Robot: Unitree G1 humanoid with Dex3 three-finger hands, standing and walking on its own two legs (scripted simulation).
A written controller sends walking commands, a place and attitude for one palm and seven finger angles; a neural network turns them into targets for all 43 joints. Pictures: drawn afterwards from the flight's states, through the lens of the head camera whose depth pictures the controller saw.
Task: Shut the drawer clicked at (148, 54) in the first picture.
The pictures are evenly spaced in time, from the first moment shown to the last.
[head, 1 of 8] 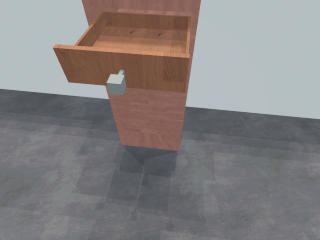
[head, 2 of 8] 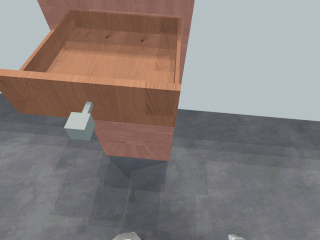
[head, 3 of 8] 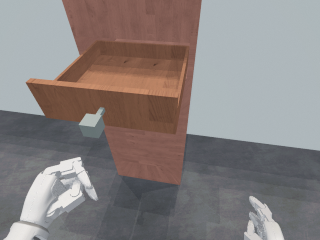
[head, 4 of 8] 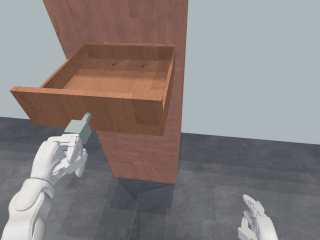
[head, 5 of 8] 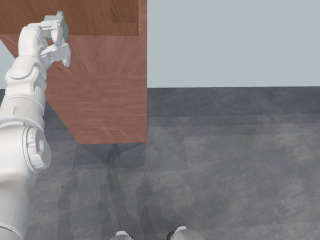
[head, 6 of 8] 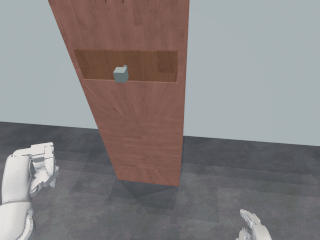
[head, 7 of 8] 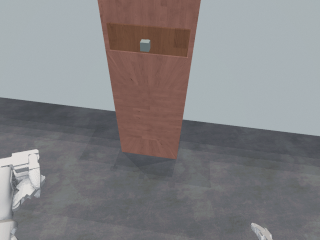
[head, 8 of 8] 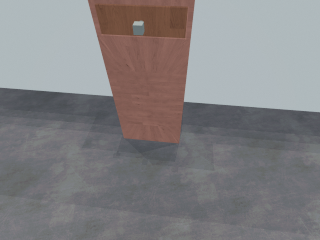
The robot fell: no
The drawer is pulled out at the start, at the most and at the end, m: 0.29 0.29 0.00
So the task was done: yes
